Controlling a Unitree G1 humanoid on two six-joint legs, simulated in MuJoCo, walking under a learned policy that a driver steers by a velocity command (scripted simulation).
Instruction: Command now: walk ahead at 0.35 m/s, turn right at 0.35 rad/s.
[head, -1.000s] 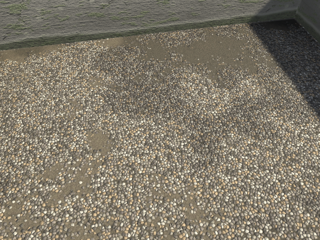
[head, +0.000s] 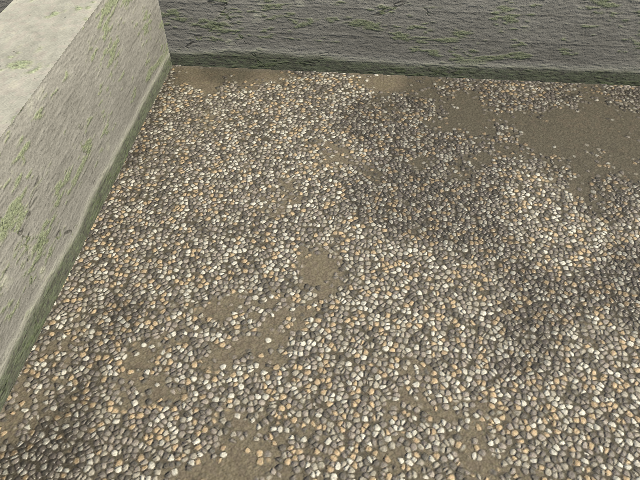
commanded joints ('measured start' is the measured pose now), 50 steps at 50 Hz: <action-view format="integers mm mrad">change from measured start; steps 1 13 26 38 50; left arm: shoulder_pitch -79 -123 -227 -211 -266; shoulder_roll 94 101 160 20 78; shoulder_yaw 35 44 75 29 16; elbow -120 -162 -184 -123 -185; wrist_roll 3 6 -3 26 -7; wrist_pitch -6 -2 17 -29 -69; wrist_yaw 12 21 40 6 24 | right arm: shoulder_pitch -48 -21 -49 -47 1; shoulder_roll -120 -195 -142 -148 -99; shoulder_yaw -44 -83 -69 -42 -42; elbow -90 -87 -111 -77 -89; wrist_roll -2 0 10 52 20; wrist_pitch -30 -38 -69 -75 -61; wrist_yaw -8 -16 -23 -13 1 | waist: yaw -27 29 19 49 1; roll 46 23 -196 94 -116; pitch -46 -112 -112 -69 -33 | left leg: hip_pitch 5 138 -143 -40 -5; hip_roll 38 89 -81 101 -57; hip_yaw -18 85 -25 -168 -60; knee -78 33 231 -171 -9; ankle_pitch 212 344 -201 190 -9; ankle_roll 44 5 -41 101 24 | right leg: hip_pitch -30 -129 -58 81 -52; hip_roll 29 29 -78 36 -115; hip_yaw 48 58 536 -11 128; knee -20 71 -127 -53 -215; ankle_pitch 137 500 339 67 -90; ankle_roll -32 -56 -204 10 -21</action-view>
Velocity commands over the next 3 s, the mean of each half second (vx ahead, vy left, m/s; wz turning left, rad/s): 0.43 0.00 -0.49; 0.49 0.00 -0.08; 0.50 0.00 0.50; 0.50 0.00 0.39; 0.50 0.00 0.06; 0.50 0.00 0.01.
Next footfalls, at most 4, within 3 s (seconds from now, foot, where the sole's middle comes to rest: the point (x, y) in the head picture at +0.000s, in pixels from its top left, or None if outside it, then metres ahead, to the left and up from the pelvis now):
none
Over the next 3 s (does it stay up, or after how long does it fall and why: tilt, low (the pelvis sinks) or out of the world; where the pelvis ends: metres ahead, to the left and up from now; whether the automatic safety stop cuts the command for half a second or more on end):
stays up -0.02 -0.05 -0.01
